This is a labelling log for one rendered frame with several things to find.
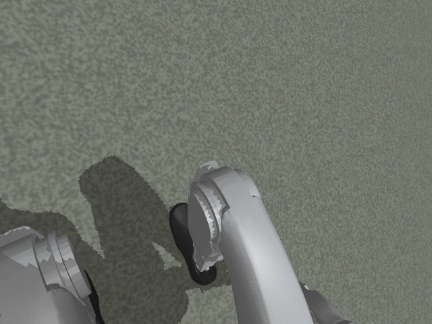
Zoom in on left robot foot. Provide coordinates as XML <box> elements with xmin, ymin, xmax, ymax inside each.
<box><xmin>84</xmin><ymin>269</ymin><xmax>105</xmax><ymax>324</ymax></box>

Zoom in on right robot foot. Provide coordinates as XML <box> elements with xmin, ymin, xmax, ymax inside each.
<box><xmin>169</xmin><ymin>203</ymin><xmax>217</xmax><ymax>286</ymax></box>

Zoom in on right robot hand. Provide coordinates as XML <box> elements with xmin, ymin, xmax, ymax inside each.
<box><xmin>299</xmin><ymin>282</ymin><xmax>345</xmax><ymax>324</ymax></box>

